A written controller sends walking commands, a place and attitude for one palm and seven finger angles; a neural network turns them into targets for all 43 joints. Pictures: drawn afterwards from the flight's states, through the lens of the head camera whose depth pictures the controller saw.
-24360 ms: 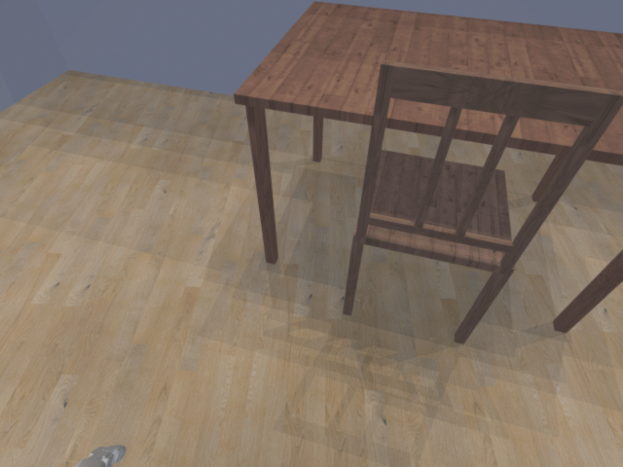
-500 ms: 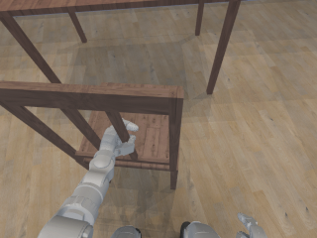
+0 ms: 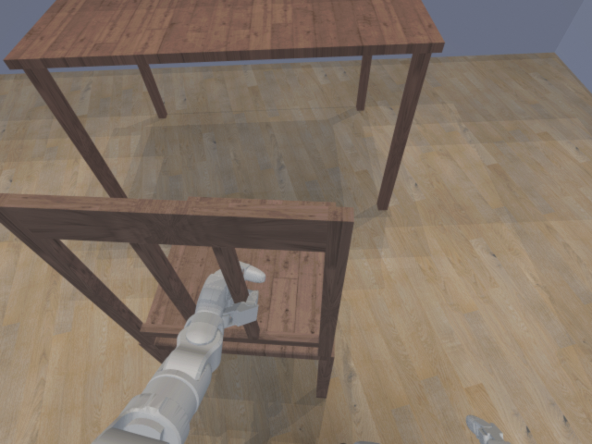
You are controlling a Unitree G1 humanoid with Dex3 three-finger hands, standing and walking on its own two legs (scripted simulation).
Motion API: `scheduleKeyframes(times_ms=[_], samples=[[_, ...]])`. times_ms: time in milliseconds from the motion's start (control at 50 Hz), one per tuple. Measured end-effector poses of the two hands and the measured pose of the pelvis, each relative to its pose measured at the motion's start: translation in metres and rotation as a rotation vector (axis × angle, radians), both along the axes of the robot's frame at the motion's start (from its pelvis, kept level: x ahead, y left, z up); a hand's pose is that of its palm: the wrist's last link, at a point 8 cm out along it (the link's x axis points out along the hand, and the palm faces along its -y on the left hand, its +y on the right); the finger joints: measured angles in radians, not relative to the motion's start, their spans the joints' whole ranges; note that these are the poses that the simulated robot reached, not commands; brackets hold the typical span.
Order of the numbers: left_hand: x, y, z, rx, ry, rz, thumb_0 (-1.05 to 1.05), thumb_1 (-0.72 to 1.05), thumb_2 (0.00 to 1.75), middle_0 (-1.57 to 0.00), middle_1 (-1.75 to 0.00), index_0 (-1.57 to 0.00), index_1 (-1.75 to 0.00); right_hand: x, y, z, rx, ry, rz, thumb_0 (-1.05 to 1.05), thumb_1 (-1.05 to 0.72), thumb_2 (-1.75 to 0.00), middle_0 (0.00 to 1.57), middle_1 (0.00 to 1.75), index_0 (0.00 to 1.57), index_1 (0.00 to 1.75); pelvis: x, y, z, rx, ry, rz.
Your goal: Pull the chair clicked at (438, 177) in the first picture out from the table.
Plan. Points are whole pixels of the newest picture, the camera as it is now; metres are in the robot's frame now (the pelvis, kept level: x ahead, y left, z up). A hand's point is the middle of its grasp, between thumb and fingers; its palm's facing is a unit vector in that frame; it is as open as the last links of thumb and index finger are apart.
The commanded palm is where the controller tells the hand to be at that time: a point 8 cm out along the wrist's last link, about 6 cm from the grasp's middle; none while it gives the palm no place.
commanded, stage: stop walking, hand still on the chair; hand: left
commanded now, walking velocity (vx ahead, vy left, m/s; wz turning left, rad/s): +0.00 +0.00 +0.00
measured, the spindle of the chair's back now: (178, 294) +0.35 +0.21 -0.07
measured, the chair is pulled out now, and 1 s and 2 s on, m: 0.58 0.58 0.58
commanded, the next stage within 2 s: open the thumb and straighten the fingers in 0.40 s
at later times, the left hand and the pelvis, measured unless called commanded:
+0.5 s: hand (250, 308) +0.32 +0.08 -0.06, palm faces -0.19 -0.97 -0.15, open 5.2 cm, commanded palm +0.31 +0.14 -0.04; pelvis +0.02 +0.02 +0.00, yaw -1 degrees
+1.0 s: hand (241, 305) +0.32 +0.10 -0.06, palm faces -0.17 -0.98 -0.13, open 14.2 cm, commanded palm +0.31 +0.16 -0.04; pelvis +0.01 +0.02 -0.02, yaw +0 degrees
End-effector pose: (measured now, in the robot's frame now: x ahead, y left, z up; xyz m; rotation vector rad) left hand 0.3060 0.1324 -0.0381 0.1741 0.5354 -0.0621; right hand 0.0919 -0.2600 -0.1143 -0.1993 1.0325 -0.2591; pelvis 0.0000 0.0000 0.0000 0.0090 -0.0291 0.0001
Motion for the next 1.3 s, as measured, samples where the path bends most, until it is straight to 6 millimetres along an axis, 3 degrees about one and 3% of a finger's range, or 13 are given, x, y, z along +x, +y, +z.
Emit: scheduleKeyframes(times_ms=[320,440,600,680,800,880,980,1060,1180,1300], samples=[[0.004,0.003,-0.001,0.002,0.000,-0.083,0.04,0.70,0.81,-0.24,-1.28,-0.49,-1.45,0.021,0.048,-0.006,0.060,-0.006,0.015,0.01,-0.90,-0.90,0.20,0.29,0.20,0.30,0.019,0.022,0.000,-0.003,0.010,-0.011],[0.004,0.003,-0.001,-0.001,-0.005,-0.086,0.04,0.70,0.81,-0.24,-1.29,-0.49,-1.45,0.023,0.048,-0.004,0.052,-0.003,0.019,0.01,-0.90,-0.90,0.20,0.29,0.20,0.30,0.020,0.023,0.000,-0.002,0.010,-0.010],[0.004,0.004,-0.004,-0.034,-0.029,-0.055,0.03,0.67,0.80,-0.28,-1.32,-0.49,-1.45,0.018,0.033,0.001,0.054,-0.015,0.006,0.01,-0.90,-0.90,0.20,0.29,0.20,0.30,0.019,0.018,-0.003,0.000,0.062,0.007],[0.007,0.008,0.000,-0.036,-0.090,-0.063,0.02,0.51,0.72,-0.36,-1.37,-0.49,-1.45,0.010,0.021,0.006,0.032,-0.027,0.015,0.01,-0.90,-0.90,0.20,0.29,0.20,0.30,0.016,0.015,-0.007,-0.001,0.096,0.009],[0.012,0.013,0.002,-0.004,-0.071,-0.089,0.01,0.04,0.48,-0.41,-1.35,-0.48,-1.41,0.000,0.010,0.000,0.025,-0.023,0.011,0.01,-0.91,-0.90,0.20,0.29,0.20,0.30,0.012,0.018,-0.012,-0.001,0.129,0.003],[0.012,0.023,0.001,0.001,-0.037,-0.056,0.00,-0.24,0.35,-0.40,-1.24,-0.43,-1.27,-0.003,0.013,-0.007,0.039,-0.027,0.003,0.01,-0.91,-0.90,0.20,0.29,0.20,0.30,0.011,0.020,-0.015,0.001,0.142,0.001],[0.008,0.020,-0.001,-0.018,-0.023,-0.061,0.00,-0.42,0.26,-0.33,-0.98,-0.34,-1.00,0.000,0.023,-0.013,0.060,-0.036,0.019,0.01,-0.91,-0.90,0.20,0.29,0.20,0.30,0.011,0.020,-0.018,0.002,0.155,0.007],[0.007,0.017,-0.003,-0.032,-0.033,-0.068,-0.01,-0.49,0.22,-0.25,-0.73,-0.25,-0.74,0.006,0.029,-0.015,0.067,-0.050,0.035,0.01,-0.91,-0.90,0.20,0.29,0.20,0.30,0.012,0.019,-0.021,0.004,0.162,0.008],[0.011,0.033,-0.006,0.006,-0.029,-0.040,-0.01,-0.53,0.21,-0.12,-0.34,-0.12,-0.35,0.017,0.030,-0.015,0.064,-0.068,0.050,0.01,-0.91,-0.90,0.20,0.29,0.20,0.30,0.014,0.017,-0.024,0.002,0.172,0.012],[0.009,0.033,-0.003,-0.018,-0.031,-0.050,-0.02,-0.54,0.20,-0.04,-0.11,-0.04,-0.12,0.028,0.025,-0.013,0.046,-0.083,0.061,0.01,-0.91,-0.90,0.20,0.29,0.20,0.30,0.020,0.018,-0.025,-0.006,0.182,0.023]])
